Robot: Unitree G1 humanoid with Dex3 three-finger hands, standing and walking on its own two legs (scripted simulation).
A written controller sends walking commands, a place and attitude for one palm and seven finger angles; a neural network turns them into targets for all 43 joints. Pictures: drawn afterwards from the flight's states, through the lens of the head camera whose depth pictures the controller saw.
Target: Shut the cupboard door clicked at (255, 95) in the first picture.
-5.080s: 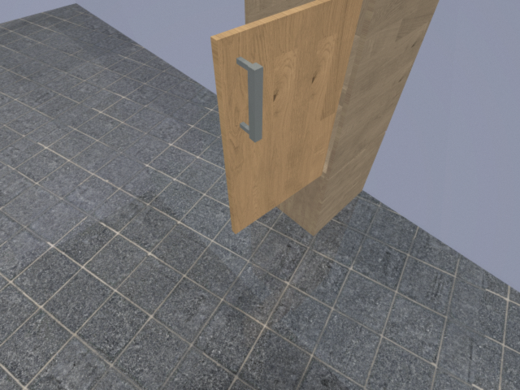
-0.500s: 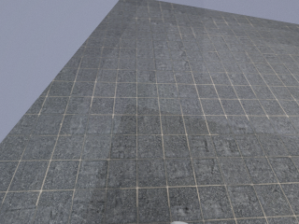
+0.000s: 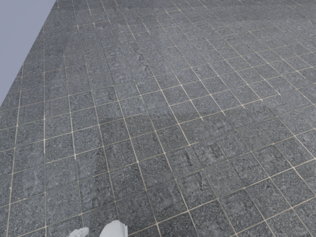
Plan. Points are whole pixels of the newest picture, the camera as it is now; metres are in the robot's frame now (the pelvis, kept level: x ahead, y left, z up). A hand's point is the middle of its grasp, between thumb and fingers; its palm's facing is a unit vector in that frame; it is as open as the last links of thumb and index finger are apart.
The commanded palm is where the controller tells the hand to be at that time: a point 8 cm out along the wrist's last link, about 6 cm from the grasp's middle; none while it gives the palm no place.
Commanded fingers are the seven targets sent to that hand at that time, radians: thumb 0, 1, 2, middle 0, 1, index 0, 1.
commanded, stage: walk around to get in front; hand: left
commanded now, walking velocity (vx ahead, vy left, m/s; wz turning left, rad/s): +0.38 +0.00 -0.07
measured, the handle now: out of the picture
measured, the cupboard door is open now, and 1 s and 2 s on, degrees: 86 86 86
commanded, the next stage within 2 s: walk to a spot facing it in 0.38 s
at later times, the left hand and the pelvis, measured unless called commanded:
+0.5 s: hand (97, 184) +0.29 +0.20 -0.17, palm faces -0.08 -0.99 -0.15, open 7.4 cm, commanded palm none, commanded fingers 0.00 0.90 0.90 -0.20 -0.30 -0.20 -0.30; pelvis +0.23 +0.03 +0.00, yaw -6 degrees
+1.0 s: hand (106, 148) +0.44 +0.20 -0.20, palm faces +0.15 -0.98 -0.15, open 7.3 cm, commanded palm none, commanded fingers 0.00 0.90 0.90 -0.20 -0.30 -0.20 -0.30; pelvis +0.37 +0.00 -0.02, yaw +9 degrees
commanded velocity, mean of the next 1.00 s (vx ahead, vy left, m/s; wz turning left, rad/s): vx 0.15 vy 0.00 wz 0.25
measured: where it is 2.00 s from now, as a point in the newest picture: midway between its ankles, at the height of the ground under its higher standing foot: (166, 189)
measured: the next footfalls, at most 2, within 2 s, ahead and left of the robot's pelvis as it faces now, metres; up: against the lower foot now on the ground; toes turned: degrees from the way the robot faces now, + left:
left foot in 0.24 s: +0.24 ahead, +0.14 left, +0.00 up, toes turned +6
right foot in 0.62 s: +0.40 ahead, -0.15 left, +0.00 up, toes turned -12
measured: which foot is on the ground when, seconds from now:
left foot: up 0.00-0.22, down 0.24-0.62, up 0.64-0.88, down 0.90-1.00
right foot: down 0.00-0.24, up 0.26-0.60, down 0.62-0.90, up 0.92-1.00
